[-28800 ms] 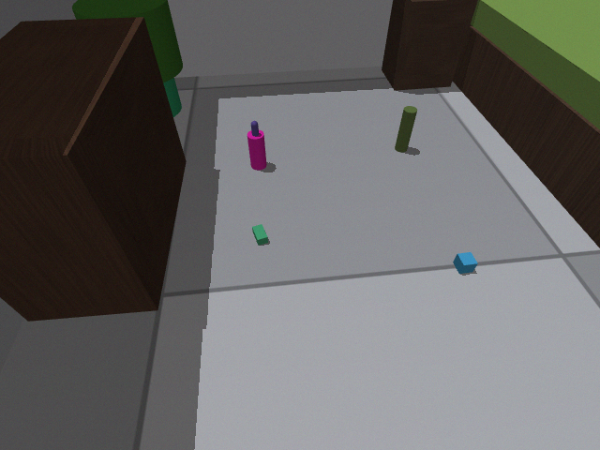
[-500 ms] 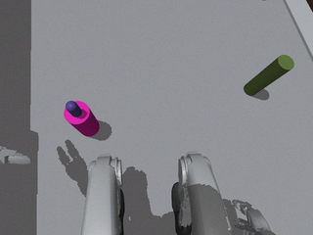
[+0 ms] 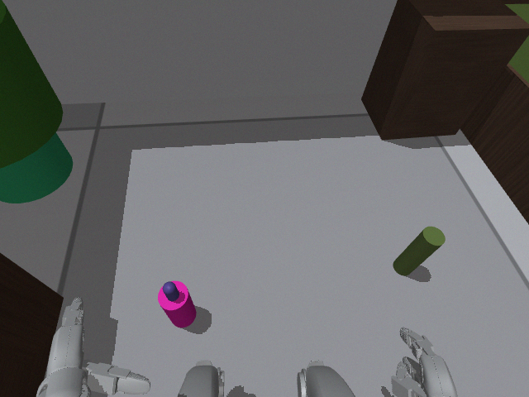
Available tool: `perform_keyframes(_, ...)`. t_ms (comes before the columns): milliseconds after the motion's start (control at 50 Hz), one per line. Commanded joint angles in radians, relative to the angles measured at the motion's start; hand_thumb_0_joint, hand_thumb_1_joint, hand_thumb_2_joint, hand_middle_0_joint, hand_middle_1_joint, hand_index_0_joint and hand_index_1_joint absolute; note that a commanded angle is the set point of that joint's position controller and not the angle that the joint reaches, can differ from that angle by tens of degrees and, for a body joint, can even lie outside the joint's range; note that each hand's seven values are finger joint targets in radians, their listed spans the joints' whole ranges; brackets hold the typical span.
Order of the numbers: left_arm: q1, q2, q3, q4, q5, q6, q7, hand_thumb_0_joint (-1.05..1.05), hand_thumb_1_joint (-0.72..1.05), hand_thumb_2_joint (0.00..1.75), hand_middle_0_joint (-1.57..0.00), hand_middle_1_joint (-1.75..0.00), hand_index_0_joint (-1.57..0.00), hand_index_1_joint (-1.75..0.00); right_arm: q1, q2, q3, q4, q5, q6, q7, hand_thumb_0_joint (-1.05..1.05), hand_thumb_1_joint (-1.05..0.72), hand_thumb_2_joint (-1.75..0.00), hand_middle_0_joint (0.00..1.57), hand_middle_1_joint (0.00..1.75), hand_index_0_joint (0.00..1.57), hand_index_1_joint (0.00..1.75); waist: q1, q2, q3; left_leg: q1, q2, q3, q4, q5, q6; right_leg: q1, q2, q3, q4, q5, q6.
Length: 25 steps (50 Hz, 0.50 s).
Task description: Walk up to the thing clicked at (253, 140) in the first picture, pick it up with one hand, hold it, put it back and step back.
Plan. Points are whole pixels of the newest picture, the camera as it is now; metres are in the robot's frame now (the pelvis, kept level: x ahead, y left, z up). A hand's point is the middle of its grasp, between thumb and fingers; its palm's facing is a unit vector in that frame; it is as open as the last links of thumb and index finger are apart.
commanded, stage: home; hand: left
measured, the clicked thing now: (176, 301) +0.44 +0.24 -0.53
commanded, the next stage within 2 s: stand in 2.00 s
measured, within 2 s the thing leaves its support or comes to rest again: neither
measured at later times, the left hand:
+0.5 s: hand (118, 379) +0.18 +0.19 +0.00, palm faces +0.13 -0.95 -0.29, open 17.2 cm
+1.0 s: hand (128, 375) +0.18 +0.18 +0.00, palm faces +0.12 -0.95 -0.29, open 17.3 cm
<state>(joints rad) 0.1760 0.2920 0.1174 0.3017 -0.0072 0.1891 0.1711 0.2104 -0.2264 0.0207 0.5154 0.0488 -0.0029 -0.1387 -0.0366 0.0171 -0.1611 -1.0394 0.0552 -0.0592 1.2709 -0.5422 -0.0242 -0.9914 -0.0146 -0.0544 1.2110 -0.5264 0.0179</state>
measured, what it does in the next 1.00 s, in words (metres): rises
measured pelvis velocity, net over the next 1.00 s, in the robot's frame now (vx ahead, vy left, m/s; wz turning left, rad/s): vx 0.02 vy -0.01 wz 0.02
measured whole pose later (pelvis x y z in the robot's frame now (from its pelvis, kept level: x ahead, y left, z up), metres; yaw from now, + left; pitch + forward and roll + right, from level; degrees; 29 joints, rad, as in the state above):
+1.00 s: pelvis +0.02 -0.01 +0.06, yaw +1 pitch +7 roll -2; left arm 0.46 0.21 -0.01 0.01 -0.02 0.28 0.14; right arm 0.29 -0.20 0.03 0.51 0.02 -0.11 -0.19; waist -0.02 0.04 -0.10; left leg -0.63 0.05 -0.04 0.97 -0.46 -0.03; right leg -0.59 -0.02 -0.05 0.92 -0.45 0.01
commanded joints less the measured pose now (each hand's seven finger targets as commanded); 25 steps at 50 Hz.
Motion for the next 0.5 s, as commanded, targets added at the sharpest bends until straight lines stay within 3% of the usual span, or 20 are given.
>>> perform_keyframes(0, 0.039, 0.133, 0.036, -0.273, -0.004, -0.001, 0.032, 0.00, -0.48, 0.10, -0.06, -0.06, -0.06, -0.06, 0.010, -0.113, -0.045, -0.141, -0.006, -0.059, -0.032, 0.00, -0.90, -0.90, 0.20, 0.30, 0.20, 0.30, 0.008, 0.091, -0.203, 0.326, -0.034, 0.037, -0.311, 0.198, 0.025, 0.286, 0.028, 0.006, -0.285, 0.197, -0.028)
perform_keyframes(120, 0.203, 0.037, -0.060, -0.444, -0.014, 0.047, 0.030, 0.00, -0.49, 0.09, -0.06, -0.06, -0.05, -0.06, 0.011, -0.094, -0.042, -0.179, -0.012, -0.086, -0.056, 0.00, -0.90, -0.90, 0.20, 0.30, 0.20, 0.30, 0.006, 0.059, -0.119, 0.411, -0.036, 0.041, -0.401, 0.224, 0.025, 0.371, 0.038, -0.016, -0.370, 0.220, -0.026)
perform_keyframes(260, 0.282, 0.020, -0.073, -0.516, -0.011, 0.054, 0.008, 0.00, -0.51, 0.08, -0.05, -0.06, -0.05, -0.06, -0.002, -0.090, -0.042, -0.208, -0.020, -0.114, -0.062, 0.00, -0.90, -0.90, 0.20, 0.30, 0.20, 0.30, 0.008, 0.005, -0.014, 0.428, -0.034, 0.043, -0.457, 0.200, 0.027, 0.386, 0.043, -0.027, -0.424, 0.180, -0.021)
perform_keyframes(380, 0.271, 0.016, -0.069, -0.491, -0.003, 0.045, -0.010, 0.00, -0.50, 0.09, -0.05, -0.06, -0.05, -0.06, 0.007, -0.090, -0.043, -0.199, -0.032, -0.139, -0.061, 0.00, -0.90, -0.90, 0.20, 0.30, 0.20, 0.30, -0.003, -0.014, -0.021, 0.449, -0.042, 0.053, -0.443, 0.237, 0.030, 0.413, 0.035, -0.011, -0.437, 0.222, -0.013)
perform_keyframes(420, 0.225, 0.040, -0.057, -0.553, -0.001, 0.036, -0.011, 0.00, -0.50, 0.08, -0.05, -0.06, -0.05, -0.06, 0.009, -0.087, -0.041, -0.193, -0.035, -0.145, -0.062, 0.00, -0.90, -0.90, 0.20, 0.30, 0.20, 0.30, 0.001, 0.016, -0.036, 0.468, -0.045, 0.060, -0.446, 0.225, 0.029, 0.419, 0.032, -0.004, -0.442, 0.214, -0.014)
perform_keyframes(480, 0.247, 0.006, -0.083, -0.520, 0.000, 0.041, -0.016, 0.00, -0.51, 0.08, -0.05, -0.06, -0.05, -0.06, 0.003, -0.086, -0.040, -0.189, -0.038, -0.156, -0.061, 0.00, -0.90, -0.90, 0.20, 0.30, 0.20, 0.30, 0.002, 0.040, -0.049, 0.486, -0.045, 0.055, -0.462, 0.215, 0.023, 0.427, 0.035, -0.007, -0.438, 0.199, -0.019)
